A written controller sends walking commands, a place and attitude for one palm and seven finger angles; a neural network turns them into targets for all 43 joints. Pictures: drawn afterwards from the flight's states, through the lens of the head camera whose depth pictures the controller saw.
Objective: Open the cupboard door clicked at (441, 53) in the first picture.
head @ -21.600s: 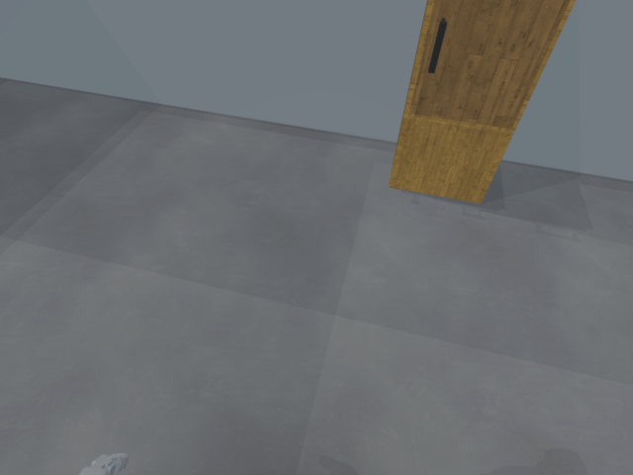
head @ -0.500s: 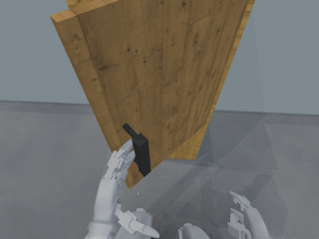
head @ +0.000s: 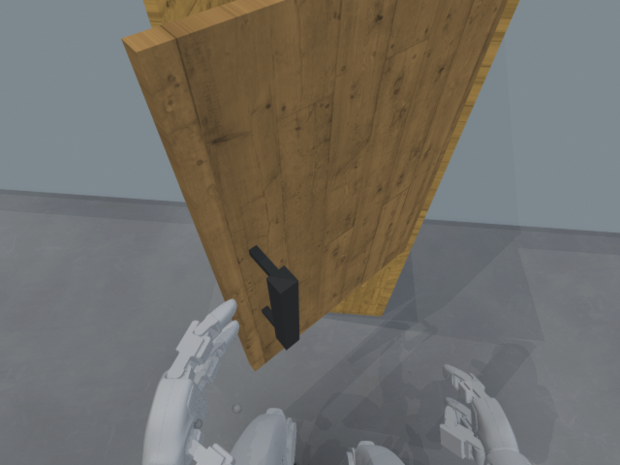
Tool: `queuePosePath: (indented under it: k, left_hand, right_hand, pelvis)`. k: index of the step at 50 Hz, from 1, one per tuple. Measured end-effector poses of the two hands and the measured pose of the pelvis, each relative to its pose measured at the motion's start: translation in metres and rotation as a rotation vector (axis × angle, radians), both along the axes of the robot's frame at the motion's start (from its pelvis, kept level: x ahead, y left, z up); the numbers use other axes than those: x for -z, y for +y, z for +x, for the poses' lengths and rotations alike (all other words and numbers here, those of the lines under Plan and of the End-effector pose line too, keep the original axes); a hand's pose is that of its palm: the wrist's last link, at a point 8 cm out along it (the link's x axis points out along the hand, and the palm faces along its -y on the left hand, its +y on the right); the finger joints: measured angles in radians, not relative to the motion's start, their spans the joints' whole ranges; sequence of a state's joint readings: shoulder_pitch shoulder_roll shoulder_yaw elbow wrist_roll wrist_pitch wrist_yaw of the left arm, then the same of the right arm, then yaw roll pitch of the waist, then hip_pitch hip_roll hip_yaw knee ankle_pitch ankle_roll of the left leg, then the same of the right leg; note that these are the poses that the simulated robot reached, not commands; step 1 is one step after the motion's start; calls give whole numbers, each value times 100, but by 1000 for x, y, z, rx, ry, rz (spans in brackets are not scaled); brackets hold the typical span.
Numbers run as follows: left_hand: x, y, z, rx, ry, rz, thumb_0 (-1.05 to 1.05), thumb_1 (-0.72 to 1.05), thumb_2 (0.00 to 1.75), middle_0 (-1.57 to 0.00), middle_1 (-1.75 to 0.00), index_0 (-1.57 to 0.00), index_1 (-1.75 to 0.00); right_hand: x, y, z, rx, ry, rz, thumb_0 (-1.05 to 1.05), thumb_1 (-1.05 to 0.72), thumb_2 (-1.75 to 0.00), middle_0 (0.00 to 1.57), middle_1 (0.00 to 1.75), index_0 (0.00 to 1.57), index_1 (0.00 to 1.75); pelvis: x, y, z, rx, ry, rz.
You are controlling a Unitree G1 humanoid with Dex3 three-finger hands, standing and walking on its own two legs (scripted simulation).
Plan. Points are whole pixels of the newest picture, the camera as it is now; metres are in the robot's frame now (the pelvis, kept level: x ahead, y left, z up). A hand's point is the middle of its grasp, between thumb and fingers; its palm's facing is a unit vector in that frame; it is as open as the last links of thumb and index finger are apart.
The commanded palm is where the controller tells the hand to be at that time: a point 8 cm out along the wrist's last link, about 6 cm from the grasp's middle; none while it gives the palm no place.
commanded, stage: slide the hand sideways off the handle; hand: left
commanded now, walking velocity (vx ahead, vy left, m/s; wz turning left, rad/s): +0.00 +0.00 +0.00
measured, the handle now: (274, 300) +0.30 +0.07 +0.05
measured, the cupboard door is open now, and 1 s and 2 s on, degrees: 45 45 45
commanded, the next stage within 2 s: draw the hand back to the body in 0.12 s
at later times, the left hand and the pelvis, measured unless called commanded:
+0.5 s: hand (171, 398) +0.18 +0.15 +0.10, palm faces +0.07 -0.99 -0.08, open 16.3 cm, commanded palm +0.15 +0.20 +0.11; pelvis +0.00 -0.02 +0.02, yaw +1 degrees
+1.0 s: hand (43, 384) +0.17 +0.23 +0.16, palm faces +0.26 -0.91 -0.32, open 14.1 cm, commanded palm +0.14 +0.27 +0.21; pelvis +0.02 +0.01 +0.08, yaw +2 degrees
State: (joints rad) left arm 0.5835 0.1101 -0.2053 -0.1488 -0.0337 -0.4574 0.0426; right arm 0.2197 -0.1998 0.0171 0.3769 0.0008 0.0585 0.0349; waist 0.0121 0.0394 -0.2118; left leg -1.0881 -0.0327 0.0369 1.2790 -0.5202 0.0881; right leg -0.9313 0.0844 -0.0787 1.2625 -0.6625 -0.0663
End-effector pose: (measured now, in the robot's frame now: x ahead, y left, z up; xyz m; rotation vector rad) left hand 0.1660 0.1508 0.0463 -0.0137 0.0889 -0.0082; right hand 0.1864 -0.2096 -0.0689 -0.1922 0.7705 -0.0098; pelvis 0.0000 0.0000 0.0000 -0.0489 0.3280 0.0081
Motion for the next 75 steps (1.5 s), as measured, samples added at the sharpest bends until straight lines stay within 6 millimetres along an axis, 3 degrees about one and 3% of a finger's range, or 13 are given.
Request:
queuePosePath:
  k: [7,14,18,25,33,38,42,49,57,61,68,75]
  left_hand:
    - [1,22,-14,-62,-14,32,-2,-50,30,-17,-31,-19,-32]
    - [-1,9,-10,31,-54,11,-2,-50,30,-15,-30,-16,-30]
    - [-15,16,-2,35,-56,65,-2,-50,30,-16,-30,-15,-30]
    - [-63,48,-10,-76,-57,97,-2,-50,30,-15,-30,-15,-30]
    - [-73,57,-17,13,-24,61,-1,-50,30,-15,-30,-15,-30]
    - [-99,76,-18,-27,-77,119,-2,-46,32,-16,-30,-15,-30]
    - [-121,89,-22,-135,-13,243,-1,-37,36,-16,-30,-16,-30]
    - [-133,114,-27,-270,85,329,-1,-16,45,-17,-30,-16,-30]
    - [-178,140,-9,-343,-43,389,-1,11,56,-18,-30,-18,-30]
    - [-202,149,-1,-348,-113,422,0,25,62,-18,-30,-18,-30]
    - [-223,170,2,-398,-152,467,0,49,73,-19,-30,-19,-30]
    - [-255,175,-2,-447,-266,511,1,72,83,-20,-30,-20,-30]
  right_hand:
    - [7,-13,1,-2,-12,-20,2,-91,-90,20,30,20,30]
    - [12,-22,-1,11,-41,-30,2,-91,-90,20,30,20,30]
    - [9,-25,-8,43,-26,-17,2,-91,-90,20,30,20,30]
    - [-19,-28,-18,90,-25,13,2,-91,-90,20,30,20,30]
    - [-53,-38,-12,90,-93,-56,2,-90,-90,20,30,20,30]
    - [-69,-36,-4,98,-137,-69,2,-91,-90,20,30,20,30]
    - [-82,-21,3,120,-147,-59,2,-91,-90,20,30,20,30]
    - [-96,13,12,73,-138,-31,2,-91,-90,20,30,20,30]
    - [-107,38,20,-2,-154,-13,2,-90,-90,20,30,21,30]
    - [-111,40,23,-3,-161,-4,2,-90,-90,20,30,21,30]
    - [-116,30,21,5,-134,-29,2,-90,-90,20,30,21,30]
    - [-117,15,15,13,-122,-48,2,-90,-90,20,30,21,30]
  pelvis:
    - [6,-10,-4,-15,6,-4]
    - [12,-17,-11,-17,8,-7]
    - [7,-22,-11,-11,-12,-1]
    - [-22,-23,-1,-17,-71,7]
    - [-39,-18,3,-26,-111,0]
    - [-47,-11,6,-24,-133,-6]
    - [-62,-2,12,-22,-164,-5]
    - [-82,12,17,-27,-222,1]
    - [-96,25,25,-29,-280,8]
    - [-102,29,28,-19,-304,12]
    - [-109,30,28,-12,-332,17]
    - [-113,26,24,-14,-350,22]
